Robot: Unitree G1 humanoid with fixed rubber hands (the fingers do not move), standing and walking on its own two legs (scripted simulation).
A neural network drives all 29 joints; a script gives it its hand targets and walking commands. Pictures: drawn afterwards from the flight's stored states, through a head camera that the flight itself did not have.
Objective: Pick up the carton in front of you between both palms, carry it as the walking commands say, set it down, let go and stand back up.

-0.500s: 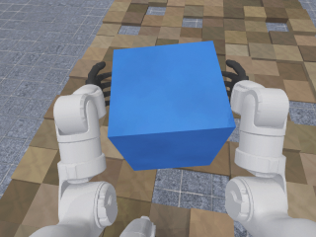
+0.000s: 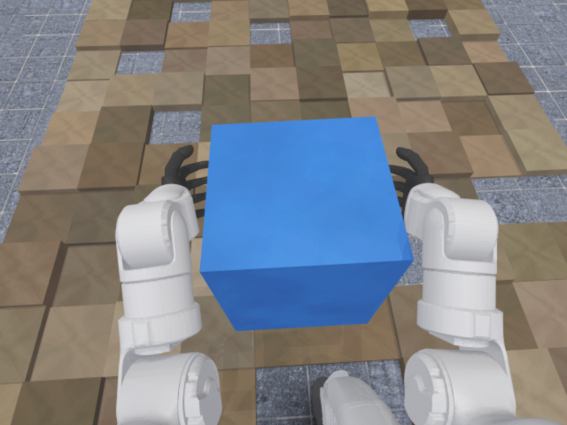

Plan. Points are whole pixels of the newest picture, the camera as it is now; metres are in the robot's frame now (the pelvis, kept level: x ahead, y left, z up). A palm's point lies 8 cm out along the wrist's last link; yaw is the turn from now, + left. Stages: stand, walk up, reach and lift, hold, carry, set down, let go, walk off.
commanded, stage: carry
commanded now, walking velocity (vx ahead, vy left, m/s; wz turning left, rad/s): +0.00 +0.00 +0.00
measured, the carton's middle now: (298, 235) +0.36 -0.03 +0.01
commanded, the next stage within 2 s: none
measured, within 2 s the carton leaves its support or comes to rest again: neither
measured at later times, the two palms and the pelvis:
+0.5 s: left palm (142, 78) +0.56 +0.17 +0.13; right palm (358, 80) +0.54 -0.13 +0.12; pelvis +0.19 +0.02 +0.01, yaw +1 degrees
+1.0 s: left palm out of the picture +0.72 +0.20 +0.17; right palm out of the picture +0.68 -0.10 +0.16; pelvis +0.33 +0.08 +0.01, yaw -1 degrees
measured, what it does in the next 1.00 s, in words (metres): walks ahead: right foot, then left foot 0.03 m higher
